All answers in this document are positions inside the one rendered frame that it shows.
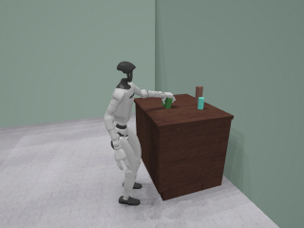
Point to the left robot hand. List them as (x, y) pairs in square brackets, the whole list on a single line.
[(168, 95)]

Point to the sponge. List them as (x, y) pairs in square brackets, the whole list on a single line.
[(167, 103)]

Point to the humanoid robot torso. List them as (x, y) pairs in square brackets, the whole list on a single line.
[(124, 110)]

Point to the robot right forearm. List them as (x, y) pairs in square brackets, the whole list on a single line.
[(114, 136)]

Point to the right robot hand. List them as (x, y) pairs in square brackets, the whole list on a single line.
[(120, 155)]

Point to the right robot thigh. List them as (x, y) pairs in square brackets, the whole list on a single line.
[(129, 155)]

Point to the robot left upper arm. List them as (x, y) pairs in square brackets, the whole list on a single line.
[(142, 93)]

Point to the robot right upper arm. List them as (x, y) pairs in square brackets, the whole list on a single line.
[(116, 98)]

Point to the table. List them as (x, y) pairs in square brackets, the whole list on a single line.
[(183, 148)]

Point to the robot left forearm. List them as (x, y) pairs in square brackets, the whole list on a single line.
[(155, 94)]

